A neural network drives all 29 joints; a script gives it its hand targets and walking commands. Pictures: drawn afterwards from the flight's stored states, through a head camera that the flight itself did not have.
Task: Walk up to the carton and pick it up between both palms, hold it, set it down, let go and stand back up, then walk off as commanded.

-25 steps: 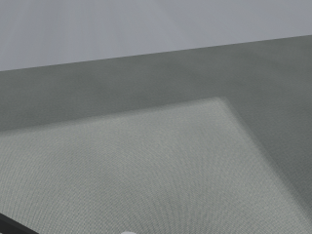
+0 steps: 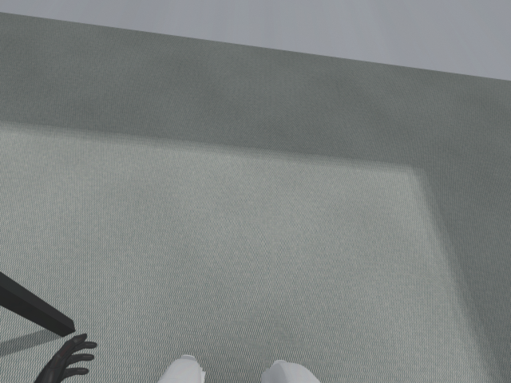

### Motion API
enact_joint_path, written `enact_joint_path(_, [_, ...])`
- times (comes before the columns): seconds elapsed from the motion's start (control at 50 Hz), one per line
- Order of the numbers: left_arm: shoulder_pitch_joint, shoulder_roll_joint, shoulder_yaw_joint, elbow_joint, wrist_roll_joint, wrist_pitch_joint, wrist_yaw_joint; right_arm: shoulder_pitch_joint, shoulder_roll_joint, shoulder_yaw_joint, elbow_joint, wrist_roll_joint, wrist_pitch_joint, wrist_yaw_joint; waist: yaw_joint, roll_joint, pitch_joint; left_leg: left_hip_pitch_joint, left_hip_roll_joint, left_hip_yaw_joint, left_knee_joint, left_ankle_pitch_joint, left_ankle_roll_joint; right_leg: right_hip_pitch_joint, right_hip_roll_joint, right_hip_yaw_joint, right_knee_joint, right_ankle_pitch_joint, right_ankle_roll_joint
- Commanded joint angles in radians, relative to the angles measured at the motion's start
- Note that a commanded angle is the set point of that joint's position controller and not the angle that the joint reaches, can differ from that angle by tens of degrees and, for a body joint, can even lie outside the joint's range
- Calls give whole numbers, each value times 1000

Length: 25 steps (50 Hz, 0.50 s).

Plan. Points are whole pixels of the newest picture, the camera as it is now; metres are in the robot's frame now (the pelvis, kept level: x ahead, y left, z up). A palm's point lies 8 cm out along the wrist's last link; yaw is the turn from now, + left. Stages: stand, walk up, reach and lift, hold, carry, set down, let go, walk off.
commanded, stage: walk up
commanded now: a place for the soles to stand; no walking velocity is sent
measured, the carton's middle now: out of the picture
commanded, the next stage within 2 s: none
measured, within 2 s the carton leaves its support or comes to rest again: neither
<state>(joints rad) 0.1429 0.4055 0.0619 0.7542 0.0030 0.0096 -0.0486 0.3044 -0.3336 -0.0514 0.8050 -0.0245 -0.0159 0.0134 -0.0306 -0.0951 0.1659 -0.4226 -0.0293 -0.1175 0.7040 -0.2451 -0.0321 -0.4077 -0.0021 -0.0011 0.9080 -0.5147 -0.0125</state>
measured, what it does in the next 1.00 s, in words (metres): steps to the right, turning left: right foot, then left foot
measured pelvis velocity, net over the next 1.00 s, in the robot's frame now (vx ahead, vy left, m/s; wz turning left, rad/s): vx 0.04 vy -0.10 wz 0.87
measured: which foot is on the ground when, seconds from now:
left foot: down 0.00-0.12, up 0.14-0.42, down 0.44-0.76, up 0.78-1.00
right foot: up 0.00-0.04, down 0.06-0.50, up 0.52-0.72, down 0.74-1.00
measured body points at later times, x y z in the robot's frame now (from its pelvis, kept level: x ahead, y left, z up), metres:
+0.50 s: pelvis +0.01 -0.07 +0.00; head +0.03 -0.03 +0.44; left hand +0.00 +0.27 -0.11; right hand +0.26 -0.29 -0.09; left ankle -0.01 +0.06 -0.71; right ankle +0.06 -0.14 -0.71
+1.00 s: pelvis +0.04 -0.10 +0.01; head +0.06 -0.08 +0.46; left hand -0.14 +0.19 -0.08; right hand +0.33 -0.24 -0.10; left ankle -0.04 +0.02 -0.68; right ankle +0.13 -0.15 -0.71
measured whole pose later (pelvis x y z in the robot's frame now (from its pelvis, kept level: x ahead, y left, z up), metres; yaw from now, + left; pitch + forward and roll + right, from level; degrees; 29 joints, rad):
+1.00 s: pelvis +0.04 -0.10 +0.01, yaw +50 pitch -3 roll -2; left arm 0.23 0.39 0.09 0.76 0.03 -0.05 -0.04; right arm 0.28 -0.41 -0.07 0.80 -0.03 0.05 0.08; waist 0.03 0.05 0.11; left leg -0.45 0.06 -0.03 0.91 -0.37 0.00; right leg -0.25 -0.05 -0.23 0.61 -0.31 -0.03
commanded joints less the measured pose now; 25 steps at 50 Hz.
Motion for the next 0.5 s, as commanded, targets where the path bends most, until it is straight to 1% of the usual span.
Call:
enact_joint_path(0.0, [104, 150, 54, -77, 3, -22, 28, -44, -314, -83, -127, 9, 1, -22, 58, 349, -249, 112, 180, -353, -204, 362, 208, 114, 31, 8, -218, 116, 3])
enact_joint_path(0.02, [140, 154, 56, -63, 7, -27, 34, -79, -301, -73, -140, 17, 6, -22, 90, 321, -263, 52, 152, -304, -137, 414, 172, 208, 32, -3, -323, 224, -9])
enact_joint_path(0.04, [177, 172, 60, -57, 12, -34, 42, -99, -260, -60, -146, 24, 7, -22, 128, 244, -299, -14, 93, -245, -49, 341, 126, 315, -15, 50, -437, 304, -23])
enact_joint_path(0.06, [199, 238, 75, -53, 27, -38, 47, -98, -187, -35, -161, 36, 8, -25, 145, -3, -311, -123, -34, -101, 138, 101, 59, 383, -211, 273, -568, 327, -47])
enact_joint_path(0.08, [99, 323, 89, -75, 34, -36, 44, -66, -186, -39, -154, 27, 11, -38, 101, -202, -286, -221, -74, 31, 242, -320, 26, 348, -450, 513, -622, 355, -148])
enact_joint_path(0.1, [-2, 328, 103, -104, 28, -30, 37, -9, -271, -70, -116, 20, 9, -44, 66, -154, -286, -181, 28, 40, 375, -373, 34, 304, -530, 547, -562, 399, -241])
enact_joint_path(0.12, [-32, 289, 101, -106, 22, -31, 35, 9, -301, -78, -96, 14, 7, -40, 49, -68, -266, -169, 49, 40, 426, -356, 42, 298, -527, 484, -509, 488, -272])
enact_joint_path(0.14, [-28, 233, 85, -110, 11, -33, 35, 21, -283, -70, -83, 10, 11, -26, 39, 2, -235, -174, 54, 46, 417, -309, 41, 299, -435, 326, -488, 577, -227])
enact_joint_path(0.16, [-15, 194, 73, -110, 5, -37, 42, 17, -250, -62, -71, 11, 19, -11, 37, 11, -212, -203, 54, 43, 369, -239, 46, 335, -342, 218, -468, 674, -143])
enact_joint_path(0.18, [21, 186, 70, -103, 5, -39, 46, -9, -213, -56, -70, 14, 25, 2, 55, -50, -194, -189, 52, 65, 371, -186, 44, 321, -282, 158, -466, 742, -96])
enact_joint_path(0.2, [46, 201, 73, -90, 9, -41, 46, -47, -204, -55, -85, 12, 33, 10, 80, -110, -191, -191, 55, 86, 352, -166, 40, 343, -273, 161, -461, 768, -95])
enact_joint_path(0.22, [75, 220, 81, -81, 11, -42, 46, -73, -202, -51, -94, 11, 35, 15, 99, -141, -207, -191, 62, 101, 302, -172, 36, 387, -282, 166, -445, 785, -109])
enact_joint_path(0.26, [73, 234, 93, -87, 8, -40, 42, -92, -205, -52, -104, 12, 36, 20, 110, -136, -214, -169, 83, 107, 210, -190, 30, 434, -321, 143, -437, 706, -133])
enact_joint_path(0.28, [78, 237, 96, -82, 4, -39, 42, -99, -210, -51, -97, 11, 39, 26, 111, -121, -200, -161, 79, 116, 176, -183, 29, 443, -318, 110, -440, 681, -120])
enact_joint_path(0.3, [87, 237, 97, -83, 1, -40, 42, -95, -206, -54, -94, 6, 43, 30, 111, -121, -196, -132, 78, 132, 153, -180, 33, 425, -329, 86, -452, 655, -107])
enact_joint_path(0.32, [84, 255, 103, -86, 6, -41, 37, -116, -216, -57, -103, 3, 47, 32, 112, -123, -182, -101, 74, 141, 143, -211, 35, 388, -342, 93, -467, 569, -116])
enact_joint_path(0.34, [64, 263, 102, -94, 10, -40, 31, -119, -222, -63, -103, 0, 44, 31, 103, -122, -177, -39, 74, 156, 111, -211, 35, 316, -355, 75, -470, 506, -136])
enact_joint_path(0.36, [49, 272, 106, -95, 14, -36, 29, -128, -239, -73, -106, 0, 39, 33, 98, -127, -175, 14, 61, 171, 71, -250, 38, 253, -366, 68, -465, 408, -142])
enact_joint_path(0.38, [33, 272, 108, -97, 14, -35, 26, -112, -244, -75, -106, -2, 34, 35, 84, -98, -173, 54, 56, 186, 42, -233, 47, 212, -382, 58, -461, 345, -148])
enact_joint_path(0.4, [6, 276, 107, -96, 15, -33, 24, -88, -245, -77, -96, -1, 28, 36, 56, -66, -188, 123, 49, 197, -25, -195, 57, 174, -381, 32, -443, 261, -137])
enact_joint_path(0.42, [-26, 267, 100, -100, 14, -33, 22, -38, -260, -87, -76, -3, 22, 36, 26, -24, -207, 193, 28, 207, -99, -156, 70, 140, -358, -26, -378, 208, -110])
enact_joint_path(0.44, [-16, 239, 86, -110, 8, -32, 20, 2, -279, -96, -64, -4, 14, 36, 3, 42, -220, 292, 22, 117, -158, -180, 106, 60, -303, -89, -254, 162, -67])
enact_joint_path(0.46, [-45, 186, 71, -148, -2, -34, 16, 27, -376, -119, -68, -8, 11, 32, -20, 320, -211, 333, 177, -257, -305, -199, 200, -129, -130, -206, 0, -3, -5])
enact_joint_path(0.48, [-109, 191, 59, -183, 2, -35, 11, 47, -459, -142, -92, -1, 18, 31, -58, 458, -127, 266, 327, -624, -440, -257, 341, -271, 23, -120, 88, -223, 17])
